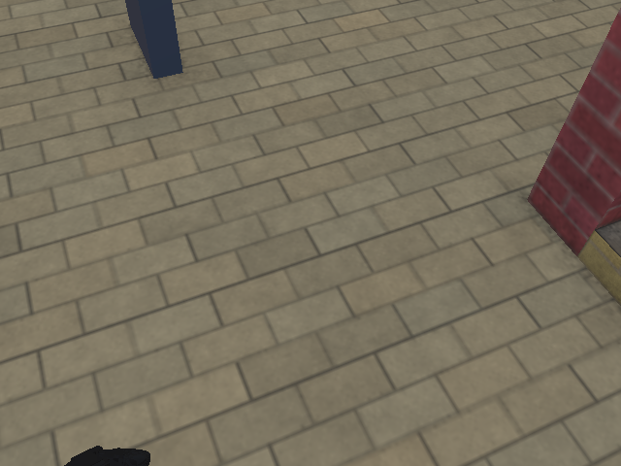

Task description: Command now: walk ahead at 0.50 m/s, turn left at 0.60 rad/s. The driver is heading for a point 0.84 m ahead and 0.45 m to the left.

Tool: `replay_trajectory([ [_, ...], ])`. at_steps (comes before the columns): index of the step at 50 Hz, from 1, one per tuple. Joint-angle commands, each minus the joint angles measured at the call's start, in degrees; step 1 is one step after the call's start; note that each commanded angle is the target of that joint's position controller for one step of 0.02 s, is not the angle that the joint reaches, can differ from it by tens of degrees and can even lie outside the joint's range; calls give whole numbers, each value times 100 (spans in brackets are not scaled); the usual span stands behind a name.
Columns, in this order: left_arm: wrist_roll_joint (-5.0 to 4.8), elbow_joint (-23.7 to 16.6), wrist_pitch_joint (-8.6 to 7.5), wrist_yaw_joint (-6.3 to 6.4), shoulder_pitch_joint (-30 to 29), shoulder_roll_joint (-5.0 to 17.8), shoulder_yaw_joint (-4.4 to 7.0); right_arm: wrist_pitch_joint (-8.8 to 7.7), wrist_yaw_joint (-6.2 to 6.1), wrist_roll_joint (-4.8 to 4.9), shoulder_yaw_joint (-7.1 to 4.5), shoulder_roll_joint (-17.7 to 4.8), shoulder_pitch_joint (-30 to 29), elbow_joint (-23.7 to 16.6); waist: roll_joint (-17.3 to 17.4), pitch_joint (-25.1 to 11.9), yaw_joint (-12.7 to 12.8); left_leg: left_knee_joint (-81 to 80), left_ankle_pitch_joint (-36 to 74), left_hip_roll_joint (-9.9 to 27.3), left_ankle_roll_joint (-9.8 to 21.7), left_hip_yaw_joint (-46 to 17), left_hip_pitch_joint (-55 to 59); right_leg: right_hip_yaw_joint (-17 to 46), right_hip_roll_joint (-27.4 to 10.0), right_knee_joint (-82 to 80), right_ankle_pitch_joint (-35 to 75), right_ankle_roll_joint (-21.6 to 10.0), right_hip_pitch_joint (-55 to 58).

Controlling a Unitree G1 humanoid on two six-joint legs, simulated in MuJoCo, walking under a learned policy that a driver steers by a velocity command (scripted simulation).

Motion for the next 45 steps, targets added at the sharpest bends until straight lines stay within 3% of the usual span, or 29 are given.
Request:
replay_trajectory([
  [1,-46,-663,-178,9,-769,516,97,-46,-93,-26,-245,-988,191,-225,653,157,41,187,3342,1599,466,-1215,111,-71,281,-523,-74,-139,141],
  [3,-62,-473,-219,83,-51,672,160,-56,-99,-31,-260,-1097,-193,-289,722,-31,440,674,4104,1491,203,-1185,-305,-128,525,-900,-501,-320,1482],
  [4,-61,-264,-261,154,643,820,231,-85,-58,-10,-260,-1134,-310,-292,583,-387,764,1435,4535,1264,65,-1058,-489,-208,631,-1138,-537,-434,2472],
  [5,2,-119,-338,239,1479,1059,314,-135,5,46,-221,-1004,-385,-322,295,-942,1180,2674,3883,921,-80,-799,-1113,263,83,-1325,-685,-647,3838],
  [6,144,-131,-347,343,2229,1516,424,-179,9,169,-82,-438,-133,-506,-595,-1848,1282,4441,1230,407,-247,-150,-2233,2103,-1548,-1544,-1891,-999,5310],
  [7,62,-135,-265,314,1894,1647,468,-140,-7,103,-78,-550,219,-628,-1633,-2140,845,5359,-1399,-26,-306,252,-3301,4416,-2286,-2297,-1980,-1502,5463],
  [8,-1,-212,-216,282,1408,1080,380,-36,-45,-73,-120,-827,10,-398,-497,-1140,688,5712,-906,527,-297,253,-3638,3821,-2073,-2331,-2478,-1466,4566],
  [9,-40,-210,-221,256,1155,671,278,-2,22,-111,-117,-801,-373,-382,64,-519,695,5552,-471,703,-321,364,-3531,2895,-1768,-2435,-2211,-1385,3826],
  [10,-18,-151,-234,240,1030,503,225,32,73,-104,-101,-673,-517,-402,95,-200,591,5284,-280,874,-345,442,-3412,2165,-1483,-2610,-1627,-1236,3348],
  [12,-49,44,-331,232,1155,504,218,158,178,-170,-78,-554,-584,-407,-269,-8,499,5077,-182,1034,-405,572,-3220,1239,-1181,-2785,-639,-1128,2915],
  [16,-131,275,-516,144,1416,570,261,244,313,-172,-30,-418,-1163,-665,-300,16,498,4822,339,1154,-454,663,-3725,366,-1206,-3010,596,-1210,3082],
  [22,-122,524,-496,139,1664,628,279,182,465,-130,118,-177,-2399,-1080,-274,226,710,2977,1608,1206,-478,1200,-3611,-857,-914,-3055,1100,-998,3168],
  [25,-124,686,-457,182,1971,776,310,187,506,-170,147,-179,-2839,-1233,-250,341,830,2257,1382,1153,-325,1483,-3347,-1035,-1075,-2991,1325,-927,3474],
  [27,-116,833,-382,204,2167,865,312,182,458,-223,134,-222,-2868,-1251,-255,325,807,1927,879,956,-155,1612,-3092,-1130,-1186,-2667,2197,-906,3822],
  [29,-97,941,-299,226,2244,1023,315,142,372,-271,73,-330,-2353,-1083,-348,-37,544,1670,327,569,77,1737,-2272,-1293,-1233,-1654,3932,-873,4043],
  [30,-117,951,-257,231,2213,1023,288,82,317,-304,10,-411,-1543,-800,-215,-487,165,1250,501,366,222,1741,-1234,-1463,-1132,-645,4042,-798,3811],
  [31,-125,848,-260,226,2181,901,228,39,232,-371,-103,-686,-593,-492,74,-1082,-229,1114,402,805,417,1110,256,-1516,-975,694,2819,-691,2864],
  [32,-231,446,-288,95,2507,215,48,42,131,-359,-258,-1348,-265,-484,1534,-1979,-54,905,122,2796,1161,-1811,2312,-1522,-173,2891,-1544,-361,516],
  [33,-161,413,-253,138,2052,750,206,103,58,-127,-288,-1384,-74,-542,1035,-2281,-254,242,959,3251,1366,-3063,2192,-583,303,3885,-2765,-327,-46],
  [34,-181,280,-264,132,1520,789,231,100,-4,-56,-257,-1248,-409,-420,633,-1403,-126,287,1806,2920,1200,-1829,1630,-197,-16,3850,-2180,-401,-413],
  [35,-218,290,-323,117,1439,604,157,46,-22,-47,-174,-935,-658,-338,540,-802,97,190,2436,2656,1015,-1167,811,-170,-171,3382,-1864,-438,-245],
  [36,-174,391,-299,100,1532,548,153,-5,-18,-49,-99,-701,-874,-288,396,-475,356,39,2697,2357,749,-676,226,-138,-317,2899,-1736,-439,74],
  [38,-30,607,-118,54,1944,474,150,-88,6,-27,3,-438,-1143,-249,544,-355,688,-317,2641,2042,555,-163,-546,-143,-349,2469,-1597,-357,783],
  [40,0,635,-38,-12,1900,383,162,-178,30,18,-6,-481,-1017,-114,547,-265,747,-613,2511,1921,612,6,-727,-238,-316,2241,-1383,-295,786],
  [45,-19,366,-30,-35,800,333,174,-220,48,23,-27,-537,-587,195,485,255,503,-1080,1960,1835,585,223,-564,-279,-422,1186,-321,-151,-59],
])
